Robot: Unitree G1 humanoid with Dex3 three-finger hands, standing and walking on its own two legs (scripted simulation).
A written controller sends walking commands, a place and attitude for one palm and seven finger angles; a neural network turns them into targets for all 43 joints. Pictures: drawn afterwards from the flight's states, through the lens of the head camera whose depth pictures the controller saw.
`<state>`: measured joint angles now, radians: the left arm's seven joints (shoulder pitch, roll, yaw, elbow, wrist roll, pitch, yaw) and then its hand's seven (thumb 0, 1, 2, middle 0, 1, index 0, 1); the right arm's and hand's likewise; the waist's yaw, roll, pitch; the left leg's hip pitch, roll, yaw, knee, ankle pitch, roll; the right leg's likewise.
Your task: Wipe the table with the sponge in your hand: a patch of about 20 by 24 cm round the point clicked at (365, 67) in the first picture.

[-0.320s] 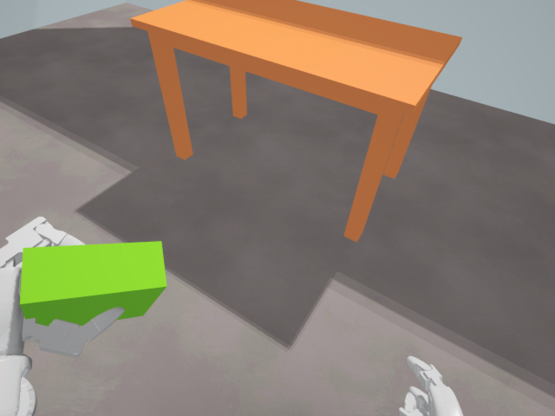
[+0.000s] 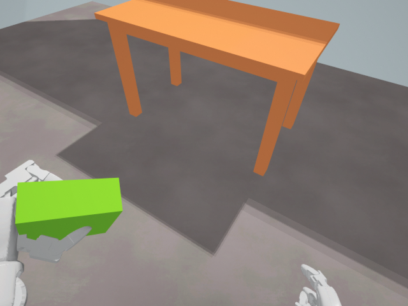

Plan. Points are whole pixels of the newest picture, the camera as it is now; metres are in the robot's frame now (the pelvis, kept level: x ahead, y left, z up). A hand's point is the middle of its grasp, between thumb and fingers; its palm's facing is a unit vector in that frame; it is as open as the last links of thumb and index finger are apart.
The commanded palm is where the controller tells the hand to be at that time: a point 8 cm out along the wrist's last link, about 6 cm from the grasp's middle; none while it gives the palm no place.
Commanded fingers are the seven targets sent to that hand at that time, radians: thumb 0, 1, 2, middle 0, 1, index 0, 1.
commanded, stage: look at it before walking up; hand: left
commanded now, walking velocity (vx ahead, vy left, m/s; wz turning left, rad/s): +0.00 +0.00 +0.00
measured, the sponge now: (84, 210) +0.23 +0.21 +0.14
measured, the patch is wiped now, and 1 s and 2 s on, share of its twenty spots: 0.00 0.00 0.00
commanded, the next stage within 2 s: walk to a spot facing it in 0.08 s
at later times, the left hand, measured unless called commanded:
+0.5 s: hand (34, 207) +0.22 +0.27 +0.15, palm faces +0.49 -0.79 -0.37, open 9.4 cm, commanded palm +0.16 +0.31 +0.18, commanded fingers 0.00 0.10 1.30 -1.20 -1.60 -1.20 -1.60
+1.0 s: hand (45, 177) +0.27 +0.28 +0.16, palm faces +0.61 -0.65 -0.44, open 9.4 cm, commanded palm +0.21 +0.30 +0.18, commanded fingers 0.00 0.10 1.30 -1.20 -1.60 -1.20 -1.60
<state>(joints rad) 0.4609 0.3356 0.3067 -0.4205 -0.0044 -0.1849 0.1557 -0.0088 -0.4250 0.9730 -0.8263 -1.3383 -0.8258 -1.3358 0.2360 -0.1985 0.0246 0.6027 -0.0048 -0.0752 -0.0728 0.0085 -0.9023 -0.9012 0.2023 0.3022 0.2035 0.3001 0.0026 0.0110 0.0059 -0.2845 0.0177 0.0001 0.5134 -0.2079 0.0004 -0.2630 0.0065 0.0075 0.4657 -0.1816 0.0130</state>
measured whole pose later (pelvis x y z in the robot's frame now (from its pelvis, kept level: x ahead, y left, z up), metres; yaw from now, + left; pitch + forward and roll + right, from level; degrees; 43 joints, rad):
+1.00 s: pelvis +0.14 -0.01 +0.00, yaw +18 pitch +0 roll +2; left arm 0.49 0.35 0.33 -0.48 0.00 -0.21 0.15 -0.01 -0.43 0.98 -0.83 -1.34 -0.83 -1.34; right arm 0.23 -0.25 -0.03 0.62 -0.02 -0.03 -0.07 0.01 -0.90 -0.90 0.20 0.30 0.20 0.30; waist 0.01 -0.02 0.05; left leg -0.51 0.08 0.12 0.90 -0.35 -0.01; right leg -0.14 -0.11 -0.22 0.52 -0.37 -0.01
